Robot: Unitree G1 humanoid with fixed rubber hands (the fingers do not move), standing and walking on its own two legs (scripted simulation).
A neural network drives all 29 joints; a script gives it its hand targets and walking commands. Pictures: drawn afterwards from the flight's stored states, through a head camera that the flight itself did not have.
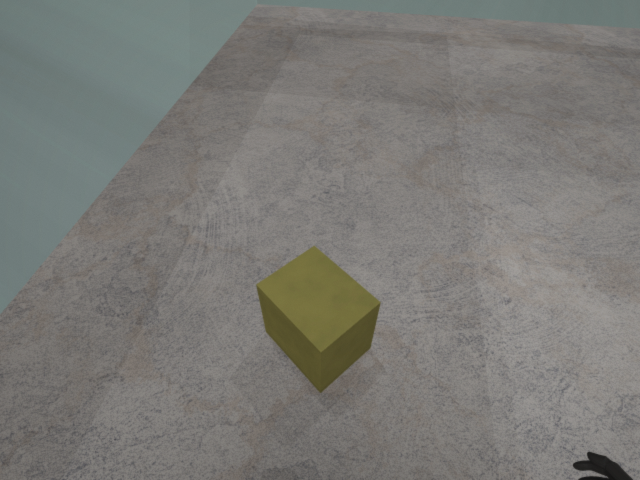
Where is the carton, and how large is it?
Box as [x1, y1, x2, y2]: [256, 246, 380, 392]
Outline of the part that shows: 313,246 256,285 265,329 267,333 320,392 370,347 380,302 316,247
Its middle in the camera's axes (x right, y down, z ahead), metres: -0.01 +0.24 +1.23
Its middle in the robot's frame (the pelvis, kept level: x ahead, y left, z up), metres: +0.69 +0.03 -0.61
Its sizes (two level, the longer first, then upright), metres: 0.288 0.230 0.288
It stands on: the floor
